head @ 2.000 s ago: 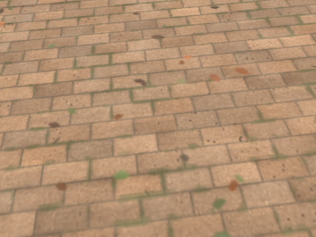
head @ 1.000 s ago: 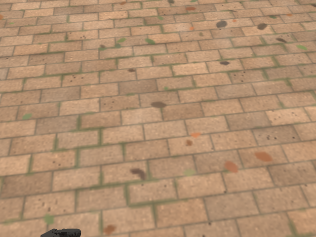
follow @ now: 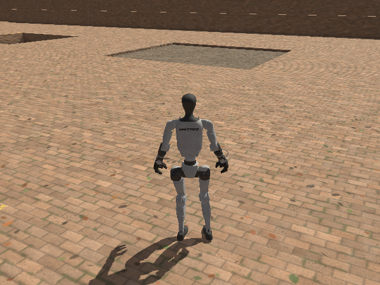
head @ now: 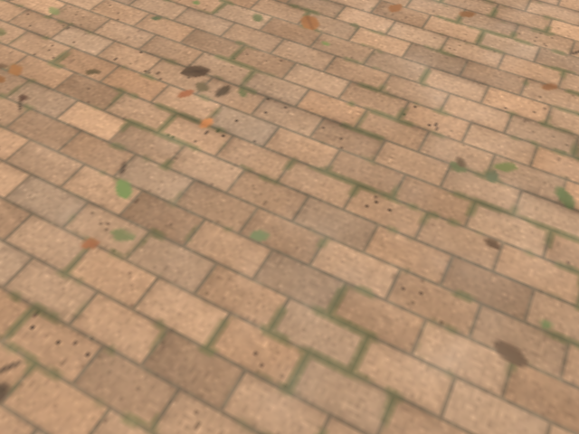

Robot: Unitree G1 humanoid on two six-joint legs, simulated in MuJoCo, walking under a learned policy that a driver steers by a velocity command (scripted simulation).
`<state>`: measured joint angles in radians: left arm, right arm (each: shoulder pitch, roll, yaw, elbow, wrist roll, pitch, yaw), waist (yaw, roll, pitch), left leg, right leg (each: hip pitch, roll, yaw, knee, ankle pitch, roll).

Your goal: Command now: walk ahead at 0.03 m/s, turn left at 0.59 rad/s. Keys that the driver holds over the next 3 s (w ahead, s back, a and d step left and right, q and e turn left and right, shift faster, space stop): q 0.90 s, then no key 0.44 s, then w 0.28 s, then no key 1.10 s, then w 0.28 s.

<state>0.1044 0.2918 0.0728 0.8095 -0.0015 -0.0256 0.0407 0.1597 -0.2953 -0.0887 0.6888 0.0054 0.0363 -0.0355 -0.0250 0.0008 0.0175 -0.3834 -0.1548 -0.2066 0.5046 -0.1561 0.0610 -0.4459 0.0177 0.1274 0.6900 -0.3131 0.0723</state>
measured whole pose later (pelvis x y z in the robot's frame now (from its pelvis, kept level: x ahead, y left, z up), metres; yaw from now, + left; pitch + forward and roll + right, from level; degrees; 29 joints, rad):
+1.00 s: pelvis +0.03 +0.00 +0.00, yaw +35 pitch +2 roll +0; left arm 0.16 0.29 0.07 0.69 0.03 -0.02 0.00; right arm 0.15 -0.33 -0.08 0.61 0.01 0.04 -0.02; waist 0.00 0.04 0.03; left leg -0.43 -0.13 -0.20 0.84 -0.49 -0.01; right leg -0.29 0.03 0.04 0.52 -0.25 -0.02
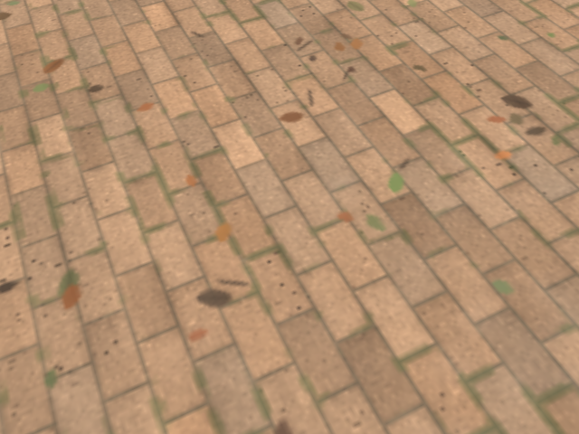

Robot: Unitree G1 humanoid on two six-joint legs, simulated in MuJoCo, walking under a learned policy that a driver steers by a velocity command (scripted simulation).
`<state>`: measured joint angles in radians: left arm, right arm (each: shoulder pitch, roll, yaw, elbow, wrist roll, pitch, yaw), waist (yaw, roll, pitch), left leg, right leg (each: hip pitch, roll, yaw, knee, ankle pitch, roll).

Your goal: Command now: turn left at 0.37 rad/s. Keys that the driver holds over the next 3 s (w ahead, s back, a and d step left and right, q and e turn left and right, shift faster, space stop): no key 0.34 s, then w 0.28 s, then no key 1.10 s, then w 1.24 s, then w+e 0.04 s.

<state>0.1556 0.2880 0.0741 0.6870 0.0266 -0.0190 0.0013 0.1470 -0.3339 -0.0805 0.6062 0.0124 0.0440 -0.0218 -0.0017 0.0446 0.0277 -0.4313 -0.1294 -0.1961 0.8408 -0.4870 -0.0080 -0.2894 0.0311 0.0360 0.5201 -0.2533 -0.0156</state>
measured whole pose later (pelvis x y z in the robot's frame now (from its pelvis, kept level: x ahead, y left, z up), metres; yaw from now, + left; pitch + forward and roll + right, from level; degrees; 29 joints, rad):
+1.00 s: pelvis +0.14 -0.02 +0.01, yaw +2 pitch +1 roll +0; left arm 0.29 0.25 0.02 0.80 0.00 -0.02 0.01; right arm 0.12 -0.25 -0.04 0.71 0.00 -0.01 0.00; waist 0.05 0.04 0.04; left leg -0.44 0.04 -0.03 0.62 -0.16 -0.04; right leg -0.06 0.06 -0.04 0.34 -0.29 -0.07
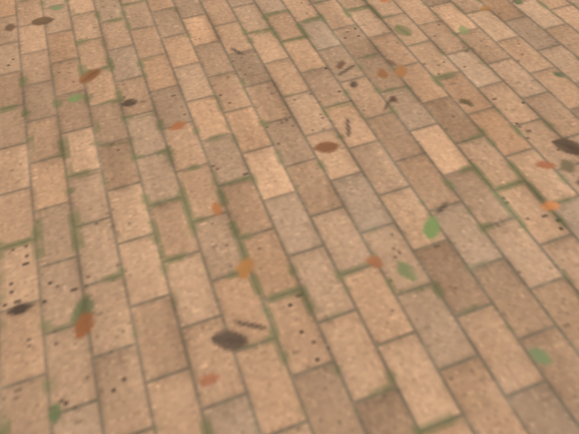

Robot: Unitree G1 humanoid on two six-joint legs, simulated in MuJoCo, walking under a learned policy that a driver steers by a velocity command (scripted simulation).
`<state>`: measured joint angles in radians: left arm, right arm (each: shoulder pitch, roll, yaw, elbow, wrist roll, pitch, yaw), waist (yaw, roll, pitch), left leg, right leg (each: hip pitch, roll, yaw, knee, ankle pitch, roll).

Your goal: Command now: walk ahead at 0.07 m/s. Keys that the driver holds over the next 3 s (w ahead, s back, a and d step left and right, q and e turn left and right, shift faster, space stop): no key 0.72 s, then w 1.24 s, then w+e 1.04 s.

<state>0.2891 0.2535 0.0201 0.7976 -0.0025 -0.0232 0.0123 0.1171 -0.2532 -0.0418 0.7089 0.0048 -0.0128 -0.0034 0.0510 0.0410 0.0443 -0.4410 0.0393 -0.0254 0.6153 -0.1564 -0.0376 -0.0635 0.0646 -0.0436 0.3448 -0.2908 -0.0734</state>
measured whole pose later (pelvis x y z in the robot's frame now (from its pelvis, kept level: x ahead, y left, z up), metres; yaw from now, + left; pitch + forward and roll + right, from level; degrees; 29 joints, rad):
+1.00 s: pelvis +0.08 +0.05 -0.02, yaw -1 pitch +0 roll +1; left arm 0.43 0.28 0.05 0.99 -0.02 -0.03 0.02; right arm 0.09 -0.27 -0.07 1.00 0.03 -0.07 0.03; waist 0.04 -0.04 0.03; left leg -0.34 0.01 0.07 0.59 -0.27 0.06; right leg 0.05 -0.04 0.00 0.42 -0.46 0.01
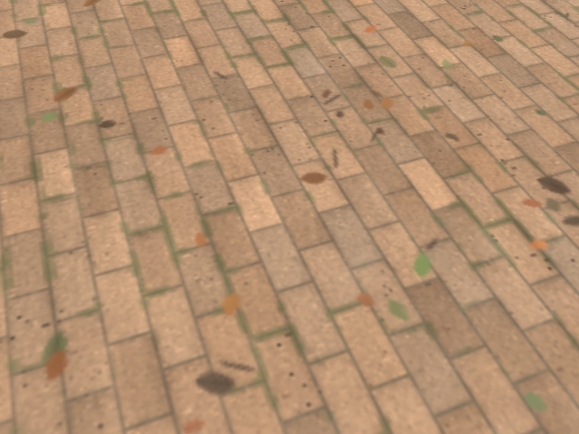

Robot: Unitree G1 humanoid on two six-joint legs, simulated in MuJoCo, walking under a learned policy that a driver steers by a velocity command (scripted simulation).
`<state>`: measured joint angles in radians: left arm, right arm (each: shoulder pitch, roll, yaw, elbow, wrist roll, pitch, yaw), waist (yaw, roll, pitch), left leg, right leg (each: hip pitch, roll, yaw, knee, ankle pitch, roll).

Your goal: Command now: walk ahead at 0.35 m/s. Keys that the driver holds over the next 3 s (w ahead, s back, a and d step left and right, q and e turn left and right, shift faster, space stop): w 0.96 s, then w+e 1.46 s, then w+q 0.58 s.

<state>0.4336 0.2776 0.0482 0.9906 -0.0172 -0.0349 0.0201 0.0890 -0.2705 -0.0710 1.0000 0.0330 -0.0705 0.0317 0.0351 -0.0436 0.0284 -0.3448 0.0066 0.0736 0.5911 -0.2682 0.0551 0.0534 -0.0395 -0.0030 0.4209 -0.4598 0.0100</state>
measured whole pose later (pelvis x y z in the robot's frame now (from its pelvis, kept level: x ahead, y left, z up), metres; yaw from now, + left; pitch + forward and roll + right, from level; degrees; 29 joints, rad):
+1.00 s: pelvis +0.50 -0.01 +0.01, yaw +1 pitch +1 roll -2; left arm 0.36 0.26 0.06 0.97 -0.02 -0.08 0.00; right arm 0.02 -0.26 -0.03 0.89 0.01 -0.08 0.02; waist 0.07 0.04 0.02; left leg -0.60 0.09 -0.02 0.54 0.06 0.01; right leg 0.06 0.06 -0.06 0.19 -0.26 -0.03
